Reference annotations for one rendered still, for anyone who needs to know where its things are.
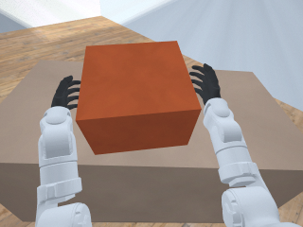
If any right robot hand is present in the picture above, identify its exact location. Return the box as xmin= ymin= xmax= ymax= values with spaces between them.
xmin=189 ymin=63 xmax=221 ymax=104

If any left robot forearm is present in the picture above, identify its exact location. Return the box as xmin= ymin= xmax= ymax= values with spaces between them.
xmin=35 ymin=106 xmax=82 ymax=227

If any right robot forearm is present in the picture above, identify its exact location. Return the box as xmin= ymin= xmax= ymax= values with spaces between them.
xmin=203 ymin=97 xmax=280 ymax=220

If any left robot upper arm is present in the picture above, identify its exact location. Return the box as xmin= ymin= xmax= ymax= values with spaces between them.
xmin=36 ymin=202 xmax=93 ymax=227

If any left robot hand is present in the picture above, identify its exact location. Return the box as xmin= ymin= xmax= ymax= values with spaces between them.
xmin=50 ymin=75 xmax=81 ymax=111

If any carton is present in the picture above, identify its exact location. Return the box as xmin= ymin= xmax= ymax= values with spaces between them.
xmin=75 ymin=41 xmax=202 ymax=155

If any right robot upper arm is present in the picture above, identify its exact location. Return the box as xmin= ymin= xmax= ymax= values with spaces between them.
xmin=222 ymin=186 xmax=302 ymax=227

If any pedestal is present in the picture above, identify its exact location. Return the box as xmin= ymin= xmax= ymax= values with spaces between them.
xmin=0 ymin=60 xmax=303 ymax=223

